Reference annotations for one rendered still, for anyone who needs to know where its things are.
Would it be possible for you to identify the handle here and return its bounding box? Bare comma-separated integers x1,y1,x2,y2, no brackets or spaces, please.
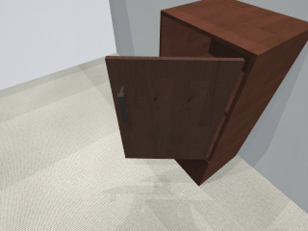
117,86,128,123

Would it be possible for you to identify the cupboard door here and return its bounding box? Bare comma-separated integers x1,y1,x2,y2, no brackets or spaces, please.
105,56,245,160

